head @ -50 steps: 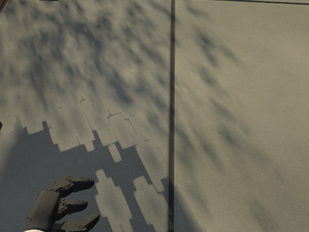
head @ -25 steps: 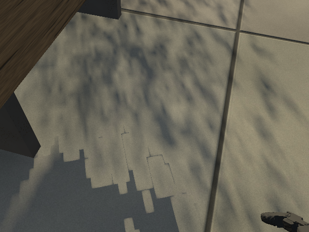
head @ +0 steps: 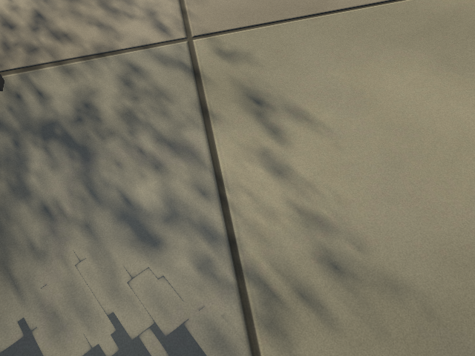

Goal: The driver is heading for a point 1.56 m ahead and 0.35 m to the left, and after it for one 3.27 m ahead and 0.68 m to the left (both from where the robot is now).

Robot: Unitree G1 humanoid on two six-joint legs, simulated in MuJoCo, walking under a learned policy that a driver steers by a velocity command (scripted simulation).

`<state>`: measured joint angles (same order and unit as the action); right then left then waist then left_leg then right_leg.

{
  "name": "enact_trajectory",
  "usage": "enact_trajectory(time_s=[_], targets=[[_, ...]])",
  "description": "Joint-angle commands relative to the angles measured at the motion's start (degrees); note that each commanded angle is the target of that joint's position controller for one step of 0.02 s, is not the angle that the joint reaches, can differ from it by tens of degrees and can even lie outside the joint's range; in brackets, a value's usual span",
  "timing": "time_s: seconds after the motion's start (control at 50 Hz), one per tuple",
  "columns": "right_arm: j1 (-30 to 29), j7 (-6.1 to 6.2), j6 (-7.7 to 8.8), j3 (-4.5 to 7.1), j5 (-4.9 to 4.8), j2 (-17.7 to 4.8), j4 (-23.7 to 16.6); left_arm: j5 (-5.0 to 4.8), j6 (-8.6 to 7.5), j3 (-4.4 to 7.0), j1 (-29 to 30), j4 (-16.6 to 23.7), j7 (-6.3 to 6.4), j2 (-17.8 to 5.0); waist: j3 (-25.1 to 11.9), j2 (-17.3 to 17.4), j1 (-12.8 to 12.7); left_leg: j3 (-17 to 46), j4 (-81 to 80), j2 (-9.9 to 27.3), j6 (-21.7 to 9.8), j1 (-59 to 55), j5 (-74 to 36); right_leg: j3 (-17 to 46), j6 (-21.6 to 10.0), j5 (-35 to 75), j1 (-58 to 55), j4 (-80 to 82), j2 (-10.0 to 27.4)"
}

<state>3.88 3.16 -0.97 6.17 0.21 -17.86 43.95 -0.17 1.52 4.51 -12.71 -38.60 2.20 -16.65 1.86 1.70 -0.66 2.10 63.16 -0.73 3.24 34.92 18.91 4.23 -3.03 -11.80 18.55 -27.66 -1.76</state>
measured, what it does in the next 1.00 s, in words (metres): walks ahead, turning left: left foot, then right foot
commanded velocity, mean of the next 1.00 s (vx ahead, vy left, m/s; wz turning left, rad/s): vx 0.20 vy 0.00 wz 0.35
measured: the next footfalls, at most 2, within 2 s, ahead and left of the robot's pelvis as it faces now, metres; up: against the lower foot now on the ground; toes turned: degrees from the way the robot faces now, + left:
left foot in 0.24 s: +0.07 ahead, +0.15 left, +0.00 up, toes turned -2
right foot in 0.54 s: +0.07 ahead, -0.09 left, +0.00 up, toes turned +20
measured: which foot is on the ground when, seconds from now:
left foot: up 0.00-0.22, down 0.24-0.54, up 0.56-1.00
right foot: down 0.00-0.28, up 0.30-0.52, down 0.54-1.00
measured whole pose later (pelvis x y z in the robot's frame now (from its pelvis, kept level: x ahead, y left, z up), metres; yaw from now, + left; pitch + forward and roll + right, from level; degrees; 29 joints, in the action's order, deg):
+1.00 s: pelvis +0.10 +0.07 -0.01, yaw +27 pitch +3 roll +0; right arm 6.0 -2.3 2.5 3.3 -0.9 -14.4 38.8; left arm -1.0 -3.3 3.7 -28.1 -47.6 0.8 -14.3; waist -1.4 2.3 -5.9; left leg 2.4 40.7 3.2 1.5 35.2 6.7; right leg -6.9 1.8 -19.4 -2.6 -14.3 2.9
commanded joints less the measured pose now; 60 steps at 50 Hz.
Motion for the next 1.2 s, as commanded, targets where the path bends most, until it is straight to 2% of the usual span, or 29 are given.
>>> enact_trajectory(time_s=[0.02,0.12,0.18,0.22,0.24,0.28,0.34,0.4,0.46,0.52,0.54,0.56,0.58,0.62,0.66,0.72,0.78,0.8,0.86,0.88,0.94,0.98,1.02,1.06,1.08,1.1,1.12,1.16,1.2], targets=[[-2.2,-0.34,0.74,-0.15,-0.29,-2.0,-3.8,0.07,-0.74,1.68,0.8,4.1,0.78,-7.9,-9.2,-8.6,-0.3,1.8,-5.9,1.4,0.8,2.0,-2.2,12.7,-8.4,18.7,-13.2,6.7,13.2],[-0.9,-1.33,0.84,-0.56,-0.55,-2.7,-3.3,0.87,-0.19,1.34,2.8,4.2,-0.09,-8.2,-6.7,-10.1,-1.2,0.7,-16.3,1.9,1.0,-7.0,0.7,14.6,-10.2,15.0,-8.0,6.5,13.3],[2.7,-2.29,1.13,-1.48,-0.56,-1.1,-1.4,1.46,-0.62,-0.91,4.7,2.6,-0.92,-2.9,-7.5,-9.0,-0.3,-0.6,-25.8,3.4,0.2,-16.6,-1.6,11.8,-9.3,15.6,-5.9,5.3,13.0],[2.6,-2.83,1.44,-1.34,-0.61,-2.7,-1.8,0.87,-0.88,-0.33,3.8,1.0,-1.08,-5.3,-4.7,-8.1,0.6,-2.5,-37.0,1.7,-1.6,-20.6,-12.1,9.8,-6.7,11.9,-5.1,3.9,10.8],[1.8,-2.85,1.52,-0.83,-0.22,-5.7,-2.8,0.88,-1.13,0.32,2.4,0.5,-0.79,-7.0,-4.3,-6.4,-0.3,0.4,-37.2,3.1,-3.0,-20.5,-17.9,9.1,-4.7,8.0,-5.9,2.0,9.1],[1.4,-2.72,1.45,0.96,-1.17,-11.6,-3.5,2.25,-1.66,0.71,2.0,1.8,-0.06,-6.3,-5.2,7.8,-3.2,12.4,-38.0,10.1,-10.5,-19.0,-29.4,-1.6,1.0,-2.0,-3.9,-7.2,-0.7],[7.0,-2.14,1.92,0.94,-0.3,-9.6,-3.3,0.86,-1.36,1.07,10.0,4.1,0.62,-4.4,-4.4,13.1,2.7,29.1,-44.1,17.3,-19.4,-26.1,-30.0,-0.9,4.0,-21.1,9.1,-22.7,-4.8],[4.9,-1.05,2.22,1.72,-1.8,-10.0,-4.3,0.0,-1.44,1.32,8.3,4.1,0.05,-3.2,-7.0,6.2,0.7,25.9,-41.7,14.4,-16.2,-30.2,-30.4,3.4,5.0,-20.9,13.4,-27.1,-2.0],[2.6,-0.26,-0.68,2.31,-2.55,-9.2,-6.0,-0.59,-2.33,0.88,8.3,4.0,-0.77,-0.8,-8.7,7.5,0.9,24.0,-41.2,9.5,-12.8,-27.2,-25.9,0.8,6.3,-13.1,5.5,-12.4,-3.7],[0.2,-0.54,-1.77,2.54,-3.1,-9.0,-8.1,-1.22,-2.68,2.0,0.9,1.7,-1.91,-2.6,-10.0,8.9,-2.2,25.0,-40.0,6.6,-10.7,-21.2,-18.7,-0.9,5.6,-2.0,-7.5,5.1,-4.2],[1.2,-0.55,-1.77,2.02,-3.25,-7.1,-8.4,-1.08,-2.4,2.88,-1.4,0.8,-1.68,-4.7,-10.2,6.5,-2.3,23.3,-37.3,4.0,-8.1,-14.8,-8.9,0.8,4.2,1.7,-15.3,9.4,-0.3],[6.4,-1.02,-1.86,1.04,-2.32,-2.9,-7.5,0.0,-1.7,3.7,-1.4,1.8,-0.86,-8.7,-11.0,-6.9,0.6,14.8,-22.9,-2.8,-4.2,-5.2,9.4,14.1,-1.0,1.3,-22.0,11.6,13.7],[5.8,-1.03,-0.85,1.65,-2.22,-5.0,-9.5,3.36,-1.82,4.08,0.4,2.9,-1.38,-12.0,-8.1,-17.3,0.7,10.3,-12.3,-4.4,-2.8,6.0,14.7,30.1,-8.4,-9.2,-15.7,16.4,24.8],[4.7,-1.46,-0.15,2.96,-2.02,-10.7,-8.6,1.75,-3.52,2.87,5.6,4.7,-0.73,-7.9,-2.5,-11.7,1.8,7.6,-1.7,2.4,-2.8,11.4,4.3,24.5,-7.0,-25.8,-14.1,19.2,21.7],[5.6,-1.98,-0.08,2.34,-1.41,-8.3,-7.0,-0.07,-4.61,2.4,4.6,4.3,0.54,-7.1,-1.9,-8.7,1.0,5.4,4.6,4.1,-1.7,15.1,-2.1,16.5,-3.5,-22.9,-17.4,19.1,18.1],[4.3,-2.78,1.6,0.58,-1.74,-3.8,-7.6,0.82,-6.55,1.9,-3.8,1.9,-0.21,-6.6,-0.8,-6.8,-1.8,4.1,7.8,4.3,-1.8,17.1,-7.7,11.3,-3.6,-21.8,-17.9,20.0,15.9],[3.1,-2.77,2.93,0.26,-2.1,-3.5,-8.2,0.9,-7.57,1.75,-8.0,0.4,-1.34,-6.1,1.8,-6.8,-2.7,6.5,4.1,3.5,-1.4,19.8,-11.9,9.8,-5.7,-20.3,-18.6,21.7,16.7],[1.4,-5.57,0.59,0.19,5.09,-3.9,-7.3,2.79,-6.84,1.53,-10.5,-1.5,-2.27,-7.4,3.1,-2.5,-2.7,5.8,3.8,0.1,-1.4,17.1,-10.9,7.6,-4.4,-21.8,-15.1,22.8,16.2],[1.4,-8.06,-0.25,0.07,3.02,-3.4,-7.3,2.32,-7.08,1.35,-10.9,-2.5,-2.47,-7.1,4.9,-8.1,-2.0,6.1,-2.0,0.3,-1.4,16.3,-13.3,3.4,-4.7,-17.9,-14.6,23.8,16.6],[1.1,-5.59,2.24,-0.34,-3.9,-2.2,-8.8,-0.46,-7.41,1.23,-8.8,-1.7,-1.67,-5.9,5.4,-10.3,-1.2,7.1,-8.2,3.0,-1.4,17.6,-15.2,2.9,-6.7,-9.3,-17.9,22.9,17.6],[-7.0,-4.92,4.86,-2.62,-1.09,0.9,-11.3,-0.76,-6.12,1.47,-11.8,-4.5,-0.91,-7.2,5.5,-7.3,-4.1,-1.1,-20.8,4.7,-1.2,10.0,-14.2,-1.9,-6.9,7.5,-17.6,20.1,17.2],[-7.5,-5.5,5.57,-2.77,-1.07,0.9,-12.3,-1.45,-5.15,1.81,-13.5,-5.8,-1.15,-9.0,5.3,-9.9,-4.1,-3.4,-26.3,2.4,-1.8,-0.4,-10.8,-1.7,-6.6,15.8,-13.5,17.4,16.6],[-0.9,-5.78,6.11,-1.2,-1.68,-2.6,-11.4,-1.93,-4.62,2.15,-11.9,-6.4,-1.26,-10.8,2.2,-12.1,0.7,-2.5,-32.5,0.1,-3.8,-10.7,-13.1,-0.2,-4.8,27.2,-13.8,11.6,16.7],[14.1,-4.55,6.11,1.3,-0.15,-8.4,-7.4,-1.69,-5.25,1.23,-9.7,-5.4,-1.33,-8.1,-8.5,-8.5,8.1,-0.6,-35.7,2.6,-7.0,-35.0,-28.4,-3.9,0.5,28.0,-6.0,-6.6,10.5],[20.6,-3.01,5.19,2.17,1.68,-13.7,-7.1,1.46,-5.48,-0.82,-11.7,-2.7,-1.75,-1.4,-19.5,7.7,7.2,14.9,-28.8,20.0,-11.6,-55.0,-54.0,-6.3,4.8,-13.6,10.4,-28.2,4.1],[18.2,-2.66,4.34,1.49,2.5,-13.4,-9.1,-0.41,-5.54,-0.94,-18.6,-3.4,-1.48,-1.7,-30.0,16.2,4.6,28.7,-34.0,29.4,-19.5,-56.2,-52.7,2.6,6.4,-29.0,15.3,-42.7,0.2],[15.2,-2.89,3.74,0.56,1.81,-9.2,-9.9,-2.17,-4.81,0.82,-15.8,-3.8,-1.07,-7.1,-25.4,10.0,5.3,22.8,-37.2,26.1,-18.7,-49.0,-45.1,3.6,6.8,-25.5,17.3,-47.3,3.0],[8.9,-2.72,3.47,-1.02,-0.04,-3.9,-8.9,-1.65,-2.57,1.16,-10.4,-2.9,0.04,-5.9,-12.8,6.6,2.1,11.2,-40.7,21.1,-15.4,-36.0,-35.3,-0.4,7.3,-18.6,20.9,-46.5,6.9],[3.2,-2.89,3.86,-1.24,0.91,-2.2,-8.6,-1.32,0.24,1.72,-12.1,-2.9,0.45,-5.0,-7.9,7.9,-1.6,3.8,-45.7,18.6,-14.3,-23.3,-29.3,-1.6,7.9,-13.2,14.1,-46.4,8.3]])
Over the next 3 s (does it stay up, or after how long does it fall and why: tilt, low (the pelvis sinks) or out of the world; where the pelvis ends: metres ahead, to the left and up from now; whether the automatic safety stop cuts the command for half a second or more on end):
stays up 0.36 0.27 0.00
